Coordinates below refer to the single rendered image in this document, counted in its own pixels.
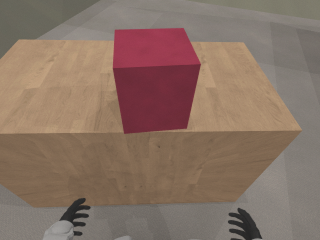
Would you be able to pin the left robot forearm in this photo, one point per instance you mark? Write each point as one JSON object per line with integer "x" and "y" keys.
{"x": 61, "y": 230}

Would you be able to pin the right robot hand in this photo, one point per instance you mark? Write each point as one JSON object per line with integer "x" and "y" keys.
{"x": 249, "y": 226}

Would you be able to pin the pedestal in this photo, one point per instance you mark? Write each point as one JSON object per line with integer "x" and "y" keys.
{"x": 62, "y": 136}

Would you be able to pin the left robot hand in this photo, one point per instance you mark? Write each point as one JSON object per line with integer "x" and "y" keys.
{"x": 71, "y": 214}

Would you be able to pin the carton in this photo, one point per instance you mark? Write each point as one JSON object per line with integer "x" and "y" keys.
{"x": 156, "y": 73}

